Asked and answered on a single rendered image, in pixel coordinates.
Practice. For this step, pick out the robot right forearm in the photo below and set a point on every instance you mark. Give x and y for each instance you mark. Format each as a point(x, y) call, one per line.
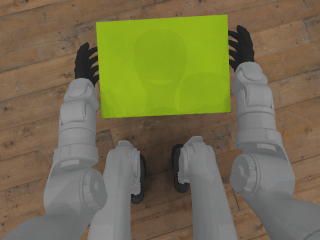
point(255, 113)

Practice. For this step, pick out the left robot shin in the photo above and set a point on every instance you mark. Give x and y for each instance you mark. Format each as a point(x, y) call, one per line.
point(136, 185)

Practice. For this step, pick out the robot right thigh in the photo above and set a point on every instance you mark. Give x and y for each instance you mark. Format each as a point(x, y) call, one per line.
point(211, 214)

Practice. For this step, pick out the robot left forearm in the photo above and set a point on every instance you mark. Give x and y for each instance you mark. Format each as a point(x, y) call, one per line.
point(77, 129)

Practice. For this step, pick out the carton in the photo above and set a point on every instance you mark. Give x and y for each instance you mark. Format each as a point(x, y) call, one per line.
point(164, 66)

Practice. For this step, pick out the left robot hand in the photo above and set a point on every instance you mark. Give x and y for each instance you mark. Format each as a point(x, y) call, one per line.
point(83, 64)

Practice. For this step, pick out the robot left upper arm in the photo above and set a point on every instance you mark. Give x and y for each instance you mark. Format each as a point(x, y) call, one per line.
point(71, 201)

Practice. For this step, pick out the robot right upper arm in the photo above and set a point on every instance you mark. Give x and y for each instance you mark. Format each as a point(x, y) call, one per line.
point(266, 183)

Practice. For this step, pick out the right robot hand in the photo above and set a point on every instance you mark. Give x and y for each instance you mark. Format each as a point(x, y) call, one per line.
point(244, 47)

